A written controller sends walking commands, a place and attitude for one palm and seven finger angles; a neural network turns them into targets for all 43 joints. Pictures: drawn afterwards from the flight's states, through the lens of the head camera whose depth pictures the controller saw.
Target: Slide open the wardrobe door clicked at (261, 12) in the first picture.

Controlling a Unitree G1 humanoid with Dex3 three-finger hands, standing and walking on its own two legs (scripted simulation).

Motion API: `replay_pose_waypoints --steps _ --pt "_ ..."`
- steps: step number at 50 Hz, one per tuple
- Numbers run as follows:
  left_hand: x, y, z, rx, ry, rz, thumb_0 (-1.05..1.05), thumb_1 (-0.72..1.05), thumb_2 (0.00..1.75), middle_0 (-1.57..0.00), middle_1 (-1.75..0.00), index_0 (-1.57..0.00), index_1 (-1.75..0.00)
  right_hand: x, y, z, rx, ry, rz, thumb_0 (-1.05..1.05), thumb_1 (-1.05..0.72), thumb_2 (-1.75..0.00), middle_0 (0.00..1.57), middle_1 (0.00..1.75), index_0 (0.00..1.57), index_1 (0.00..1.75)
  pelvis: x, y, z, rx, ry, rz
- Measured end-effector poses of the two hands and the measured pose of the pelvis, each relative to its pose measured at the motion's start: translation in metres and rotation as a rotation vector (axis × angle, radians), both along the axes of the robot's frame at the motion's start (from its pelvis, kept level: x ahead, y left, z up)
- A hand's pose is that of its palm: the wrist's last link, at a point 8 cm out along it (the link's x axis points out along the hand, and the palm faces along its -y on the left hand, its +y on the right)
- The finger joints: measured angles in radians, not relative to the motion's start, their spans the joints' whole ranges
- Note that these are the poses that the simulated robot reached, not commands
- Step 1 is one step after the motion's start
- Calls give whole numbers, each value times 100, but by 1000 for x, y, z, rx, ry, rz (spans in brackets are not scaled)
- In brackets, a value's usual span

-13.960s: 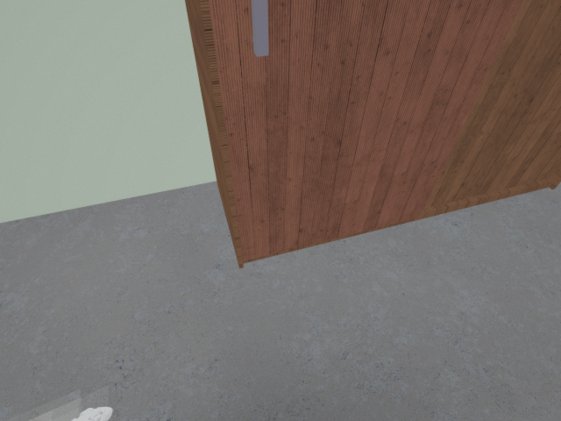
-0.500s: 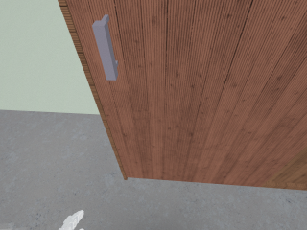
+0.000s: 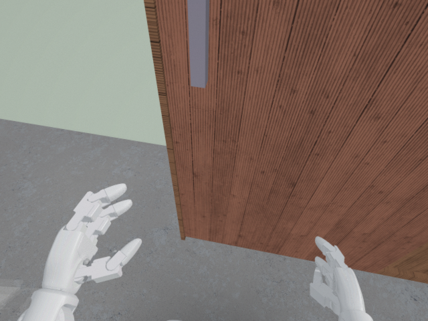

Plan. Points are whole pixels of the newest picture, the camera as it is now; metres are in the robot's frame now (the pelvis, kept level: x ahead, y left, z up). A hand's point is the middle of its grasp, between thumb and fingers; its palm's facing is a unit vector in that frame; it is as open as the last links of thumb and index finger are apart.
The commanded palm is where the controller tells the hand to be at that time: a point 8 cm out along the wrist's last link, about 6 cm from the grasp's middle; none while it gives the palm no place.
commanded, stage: raise the hand with hooked fingers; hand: left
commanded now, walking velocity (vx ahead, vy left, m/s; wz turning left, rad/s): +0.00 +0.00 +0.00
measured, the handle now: (202, 38) +0.52 +0.10 +0.27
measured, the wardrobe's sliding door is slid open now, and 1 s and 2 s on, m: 0.00 0.00 0.00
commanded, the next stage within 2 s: move the hooked fingers beside the handle in 1.50 s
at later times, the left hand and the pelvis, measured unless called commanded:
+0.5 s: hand (69, 175) +0.26 +0.25 +0.18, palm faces +0.01 -0.99 -0.10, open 12.6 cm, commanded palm +0.22 +0.29 +0.20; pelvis +0.02 +0.02 +0.03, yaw -1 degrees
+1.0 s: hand (26, 92) +0.30 +0.28 +0.28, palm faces +0.05 -0.99 -0.13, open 13.9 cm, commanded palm +0.26 +0.31 +0.29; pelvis +0.02 +0.00 +0.04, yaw -1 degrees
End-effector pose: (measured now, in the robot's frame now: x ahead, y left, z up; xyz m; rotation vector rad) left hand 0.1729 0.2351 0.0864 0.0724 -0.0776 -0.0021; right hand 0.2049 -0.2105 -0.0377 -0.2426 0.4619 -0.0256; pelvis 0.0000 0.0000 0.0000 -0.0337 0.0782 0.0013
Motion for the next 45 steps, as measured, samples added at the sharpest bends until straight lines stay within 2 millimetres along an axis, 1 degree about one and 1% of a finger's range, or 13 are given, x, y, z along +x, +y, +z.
replay_pose_waypoints --steps 3,6,10,13,17,22,26,30,34,38,42,45 --pt "23 3 12 16 31 -61 1 33 65 -24 -67 -24 -67 -16 16 -11 59 59 -23 2 -90 -90 21 30 20 30 4 5 6 1 -7 -9" --pt "38 12 22 9 83 -66 1 26 62 -25 -72 -25 -72 -31 24 -15 98 93 -60 2 -90 -90 21 30 20 30 10 9 13 4 -16 -22" --pt "45 28 38 8 82 -28 1 17 58 -26 -78 -26 -78 -44 22 -13 94 111 -86 2 -90 -90 21 30 20 30 16 13 20 7 -29 -33" --pt "45 36 52 11 47 -9 1 10 55 -26 -82 -26 -82 -46 13 -9 63 108 -89 2 -90 -90 21 30 20 30 19 16 23 6 -39 -34" --pt "49 45 63 16 25 -4 1 0 51 -27 -88 -27 -88 -40 0 0 10 92 -89 2 -90 -90 21 30 20 30 21 18 27 5 -58 -28" --pt "59 57 80 26 7 2 0 -12 46 -28 -96 -28 -96 -23 -10 16 -28 34 -92 2 -90 -90 21 30 20 30 23 18 31 6 -88 -24" --pt "68 67 100 28 -27 14 0 -21 42 -28 -102 -29 -102 -8 -8 28 -25 -14 -76 2 -90 -90 20 30 20 30 24 16 35 7 -108 -22" --pt "75 73 120 34 -46 18 0 -30 38 -29 -108 -29 -108 5 0 34 -2 -41 -47 2 -90 -90 20 30 20 30 25 13 38 9 -122 -22" --pt "81 77 137 38 -43 21 0 -39 34 -30 -113 -30 -113 12 8 35 27 -37 -21 2 -90 -90 20 30 20 30 25 10 40 12 -130 -21" --pt "86 82 154 45 -46 33 -1 -45 32 -30 -117 -30 -117 14 14 32 50 -14 -3 2 -90 -90 21 30 20 30 24 6 42 14 -135 -19" --pt "90 85 173 56 -61 38 -1 -48 31 -30 -119 -31 -119 12 14 27 64 14 4 2 -90 -90 21 30 20 30 23 3 43 16 -140 -16" --pt "95 88 185 57 -64 38 -1 -49 30 -30 -120 -31 -119 9 10 24 66 36 3 2 -90 -90 21 30 20 30 22 1 44 18 -140 -14"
